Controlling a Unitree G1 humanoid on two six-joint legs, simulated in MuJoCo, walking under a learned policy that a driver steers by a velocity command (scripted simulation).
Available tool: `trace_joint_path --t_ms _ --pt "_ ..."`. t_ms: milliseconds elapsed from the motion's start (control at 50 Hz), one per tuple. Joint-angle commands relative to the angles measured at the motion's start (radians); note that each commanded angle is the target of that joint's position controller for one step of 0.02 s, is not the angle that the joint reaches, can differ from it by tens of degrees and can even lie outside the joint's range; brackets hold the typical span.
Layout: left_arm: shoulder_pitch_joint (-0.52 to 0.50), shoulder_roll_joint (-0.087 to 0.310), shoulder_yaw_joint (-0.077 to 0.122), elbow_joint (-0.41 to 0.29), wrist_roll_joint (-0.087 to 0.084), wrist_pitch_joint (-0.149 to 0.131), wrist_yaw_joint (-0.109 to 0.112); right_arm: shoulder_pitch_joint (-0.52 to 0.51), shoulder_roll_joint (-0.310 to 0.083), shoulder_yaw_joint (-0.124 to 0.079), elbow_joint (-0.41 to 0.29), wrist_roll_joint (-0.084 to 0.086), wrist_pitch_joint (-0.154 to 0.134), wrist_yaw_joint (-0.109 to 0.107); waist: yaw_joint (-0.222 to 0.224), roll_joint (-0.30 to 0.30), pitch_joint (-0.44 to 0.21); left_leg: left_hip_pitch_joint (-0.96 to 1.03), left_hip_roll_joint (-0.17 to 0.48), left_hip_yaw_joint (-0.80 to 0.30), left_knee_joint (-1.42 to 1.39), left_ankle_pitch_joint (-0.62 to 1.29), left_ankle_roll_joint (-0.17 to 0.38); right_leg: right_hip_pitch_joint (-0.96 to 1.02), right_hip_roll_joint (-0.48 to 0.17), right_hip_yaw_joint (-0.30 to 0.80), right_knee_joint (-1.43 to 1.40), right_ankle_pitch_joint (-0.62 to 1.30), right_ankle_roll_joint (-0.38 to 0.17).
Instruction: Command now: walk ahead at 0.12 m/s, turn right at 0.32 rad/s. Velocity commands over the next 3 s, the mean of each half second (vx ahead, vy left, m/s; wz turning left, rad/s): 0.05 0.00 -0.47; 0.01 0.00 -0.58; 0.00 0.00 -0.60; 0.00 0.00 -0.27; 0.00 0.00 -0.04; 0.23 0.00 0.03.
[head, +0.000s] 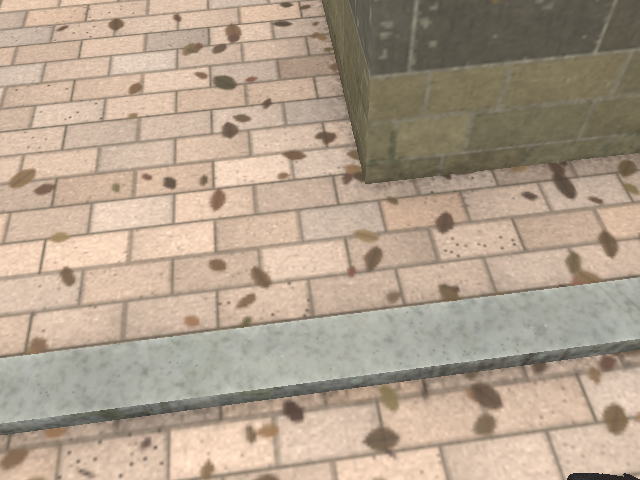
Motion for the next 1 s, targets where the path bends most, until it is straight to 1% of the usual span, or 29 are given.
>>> trace_joint_path --t_ms 20,80,120,140,160,180,200,220,240,260,300,340,400,480,520,540,560,580,600,620,640,660,680,720,760,820,900,960,1000 --pt "-0.06 0.196 0.06 -0.094 -0.018 0.013 0.02 0.07 -0.083 -0.03 -0.036 0.006 0.015 -0.009 -0.05 -0.146 -0.202 0.132 -0.035 0.018 -0.07 0.074 -0.002 0.087 -0.224 0.243 -0.081 0.307 -0.182" --pt "-0.066 0.178 0.06 -0.104 -0.019 0.036 0.029 0.023 -0.079 -0.034 -0.056 0.009 0.009 0.0 -0.045 -0.167 -0.156 0.163 -0.046 0.008 -0.198 0.098 0.016 0.065 -0.204 0.31 -0.071 0.11 -0.16" --pt "-0.084 0.164 0.058 -0.119 -0.023 0.048 0.037 0.065 -0.082 -0.043 -0.045 0.01 -0.009 0.01 -0.08 -0.162 -0.147 0.273 -0.039 0.021 -0.401 0.216 0.044 0.04 -0.167 0.327 -0.018 0.061 -0.119" --pt "-0.061 0.132 0.049 -0.123 -0.018 0.05 0.039 0.091 -0.122 -0.056 -0.044 0.0 -0.013 0.007 -0.076 -0.122 -0.164 0.381 0.057 -0.032 -0.446 0.261 0.078 -0.027 -0.133 0.307 0.049 -0.056 -0.073" --pt "-0.015 0.067 0.032 -0.129 -0.002 0.049 0.036 0.103 -0.186 -0.068 -0.061 -0.021 -0.009 -0.004 -0.046 0.088 -0.19 0.486 0.289 -0.223 -0.467 0.428 0.167 -0.156 -0.027 0.172 0.293 -0.364 -0.009" --pt "-0.014 0.11 0.046 -0.164 -0.007 0.038 0.037 0.097 -0.217 -0.078 -0.049 -0.055 -0.006 0.006 -0.03 0.293 -0.153 0.416 0.43 -0.424 -0.513 0.557 0.318 -0.302 0.044 0.039 0.482 -0.537 0.033" --pt "0.009 0.183 0.069 -0.141 -0.001 0.036 0.037 0.071 -0.169 -0.069 -0.063 -0.043 -0.013 0.006 -0.029 0.203 -0.143 0.396 0.418 -0.389 -0.515 0.553 0.351 -0.303 -0.017 0.058 0.651 -0.495 0.067" --pt "0.025 0.207 0.082 -0.119 -0.008 0.046 0.036 0.023 -0.124 -0.057 -0.068 -0.03 -0.016 0.005 -0.013 0.141 -0.123 0.377 0.354 -0.282 -0.496 0.542 0.309 -0.311 -0.027 0.052 0.722 -0.43 0.086" --pt "0.044 0.195 0.084 -0.097 -0.008 0.063 0.041 -0.013 -0.107 -0.051 -0.078 -0.018 -0.015 0.005 -0.001 0.105 -0.115 0.367 0.299 -0.197 -0.484 0.523 0.271 -0.308 -0.038 0.04 0.768 -0.383 0.106" --pt "0.042 0.179 0.082 -0.099 -0.007 0.075 0.041 -0.028 -0.107 -0.05 -0.075 -0.008 -0.013 0.003 -0.004 0.108 -0.1 0.353 0.283 -0.151 -0.481 0.554 0.267 -0.316 -0.042 0.029 0.81 -0.339 0.124" --pt "0.005 0.136 0.068 -0.124 -0.015 0.082 0.034 -0.012 -0.118 -0.052 -0.064 -0.013 -0.005 -0.002 -0.019 0.122 -0.087 0.338 0.247 -0.062 -0.493 0.578 0.269 -0.304 -0.051 -0.018 0.779 -0.279 0.143" --pt "-0.058 0.109 0.054 -0.159 -0.017 0.081 0.027 0.026 -0.133 -0.059 -0.05 -0.015 0.005 -0.011 -0.052 0.141 -0.1 0.395 0.258 -0.035 -0.493 0.582 0.284 -0.311 -0.071 -0.042 0.676 -0.256 0.154" --pt "-0.098 0.09 0.039 -0.191 -0.012 0.078 0.008 0.035 -0.172 -0.074 -0.039 -0.009 0.017 -0.014 -0.071 0.161 -0.135 0.403 0.284 0.008 -0.481 0.582 0.29 -0.208 -0.098 -0.078 0.51 -0.261 0.143" --pt "-0.093 0.122 0.05 -0.21 -0.015 0.086 -0.011 0.041 -0.207 -0.087 -0.026 0.01 0.017 -0.001 -0.071 0.184 -0.137 0.391 0.319 0.03 -0.452 0.557 0.275 -0.085 -0.084 -0.135 0.328 -0.247 0.097" --pt "-0.046 0.119 0.057 -0.201 -0.015 0.089 -0.018 0.021 -0.21 -0.089 -0.021 0.03 0.016 0.001 -0.032 0.178 -0.135 0.366 0.31 0.061 -0.386 0.517 0.23 0.019 -0.063 -0.165 0.142 -0.131 0.05" --pt "-0.005 0.129 0.066 -0.186 -0.012 0.089 -0.016 0.043 -0.187 -0.084 -0.008 0.036 0.014 0.002 -0.019 0.151 -0.142 0.318 0.28 0.1 -0.318 0.453 0.18 0.12 -0.037 -0.162 0.038 -0.044 0.019" --pt "0.03 0.188 0.085 -0.185 -0.011 0.085 -0.005 0.094 -0.143 -0.075 0.007 0.017 0.011 0.007 -0.023 0.005 -0.153 0.172 0.216 0.188 -0.152 0.28 0.091 0.281 -0.114 -0.027 -0.025 0.193 -0.028" --pt "0.037 0.313 0.106 -0.218 -0.001 0.078 0.013 0.09 -0.075 -0.047 -0.042 -0.045 0.011 0.014 -0.057 -0.34 -0.15 -0.149 0.076 0.245 0.182 -0.292 -0.014 0.428 -0.403 0.355 -0.003 0.612 -0.177" --pt "0.065 0.293 0.097 -0.224 0.037 0.055 0.001 -0.011 -0.126 -0.061 -0.065 -0.026 0.006 0.004 0.038 -0.275 -0.218 -0.197 0.023 0.065 0.352 -0.329 -0.017 0.333 -0.471 0.437 -0.045 0.554 -0.325" --pt "0.028 0.267 0.086 -0.217 0.041 0.037 -0.004 -0.039 -0.159 -0.071 -0.064 0.0 0.012 -0.003 0.022 -0.19 -0.167 -0.21 0.039 0.03 0.41 -0.246 -0.004 0.295 -0.406 0.348 -0.06 0.45 -0.293" --pt "-0.032 0.236 0.078 -0.213 0.02 0.03 0.002 -0.026 -0.164 -0.076 -0.051 0.002 0.017 -0.011 -0.012 -0.152 -0.129 -0.22 0.048 0.019 0.39 -0.15 0.006 0.263 -0.344 0.282 -0.06 0.366 -0.232" --pt "-0.07 0.204 0.067 -0.218 0.001 0.033 0.009 -0.014 -0.165 -0.079 -0.033 -0.007 0.023 -0.02 -0.028 -0.123 -0.125 -0.215 0.057 0.01 0.368 -0.088 0.005 0.25 -0.308 0.253 -0.058 0.324 -0.192" --pt "-0.101 0.196 0.06 -0.221 -0.008 0.039 0.015 0.007 -0.164 -0.082 -0.03 -0.013 0.026 -0.023 -0.049 -0.131 -0.124 -0.177 0.047 0.014 0.369 -0.038 -0.002 0.211 -0.283 0.228 -0.061 0.34 -0.181" --pt "-0.1 0.188 0.054 -0.221 0.0 0.043 0.024 0.033 -0.146 -0.078 -0.021 -0.007 0.024 -0.016 -0.059 -0.14 -0.15 -0.135 0.022 0.018 0.366 0.023 -0.009 0.198 -0.26 0.219 -0.066 0.329 -0.182" --pt "-0.086 0.188 0.054 -0.215 0.0 0.042 0.03 0.024 -0.132 -0.072 -0.021 -0.002 0.022 -0.015 -0.05 -0.136 -0.15 -0.135 0.012 0.012 0.279 0.05 -0.014 0.215 -0.247 0.231 -0.067 0.274 -0.18" --pt "-0.073 0.207 0.061 -0.211 -0.004 0.048 0.039 -0.013 -0.117 -0.063 -0.03 -0.002 0.018 -0.011 -0.033 -0.147 -0.141 -0.111 0.0 -0.003 0.119 0.066 -0.022 0.222 -0.238 0.281 -0.064 0.157 -0.177" --pt "-0.082 0.222 0.067 -0.216 -0.001 0.057 0.035 -0.028 -0.12 -0.061 -0.033 0.006 0.007 0.002 -0.022 -0.166 -0.121 -0.012 -0.023 -0.013 -0.023 0.029 -0.016 0.16 -0.225 0.359 -0.059 0.059 -0.184" --pt "-0.093 0.224 0.069 -0.219 -0.006 0.063 0.027 -0.02 -0.125 -0.063 -0.034 0.013 -0.006 0.014 -0.019 -0.176 -0.129 0.058 -0.042 -0.016 -0.118 0.004 -0.002 0.161 -0.216 0.423 -0.036 0.109 -0.184" --pt "-0.105 0.222 0.069 -0.222 -0.013 0.068 0.025 0.0 -0.127 -0.065 -0.032 0.017 -0.015 0.022 -0.03 -0.181 -0.137 0.115 -0.05 -0.014 -0.221 0.022 0.012 0.176 -0.203 0.458 -0.011 0.162 -0.173"
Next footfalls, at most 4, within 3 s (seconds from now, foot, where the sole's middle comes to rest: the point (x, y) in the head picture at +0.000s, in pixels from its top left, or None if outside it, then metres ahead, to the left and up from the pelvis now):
0.14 left None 0.11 0.13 -0.78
0.56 right None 0.03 -0.13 -0.78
1.06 left None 0.14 0.06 -0.78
1.48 right None -0.07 -0.12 -0.78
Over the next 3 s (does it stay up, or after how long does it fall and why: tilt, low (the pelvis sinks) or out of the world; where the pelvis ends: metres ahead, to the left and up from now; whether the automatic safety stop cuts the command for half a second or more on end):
stays up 0.03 -0.13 0.01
